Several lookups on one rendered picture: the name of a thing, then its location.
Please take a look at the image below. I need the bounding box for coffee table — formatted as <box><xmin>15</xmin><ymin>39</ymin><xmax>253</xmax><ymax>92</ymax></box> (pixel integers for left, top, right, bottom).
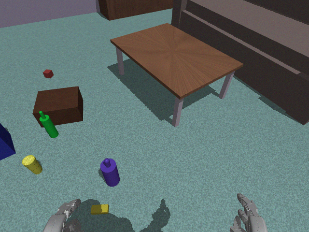
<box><xmin>110</xmin><ymin>23</ymin><xmax>243</xmax><ymax>127</ymax></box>

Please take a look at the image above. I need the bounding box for left robot hand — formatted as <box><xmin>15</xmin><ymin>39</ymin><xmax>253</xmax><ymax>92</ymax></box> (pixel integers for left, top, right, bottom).
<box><xmin>43</xmin><ymin>199</ymin><xmax>84</xmax><ymax>232</ymax></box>

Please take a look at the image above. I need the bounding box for sofa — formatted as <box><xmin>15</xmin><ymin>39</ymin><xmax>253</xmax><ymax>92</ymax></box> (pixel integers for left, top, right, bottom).
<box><xmin>171</xmin><ymin>0</ymin><xmax>309</xmax><ymax>125</ymax></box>

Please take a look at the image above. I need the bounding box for right robot hand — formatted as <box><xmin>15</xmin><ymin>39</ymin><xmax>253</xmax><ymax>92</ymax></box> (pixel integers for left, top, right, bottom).
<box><xmin>230</xmin><ymin>193</ymin><xmax>268</xmax><ymax>232</ymax></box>

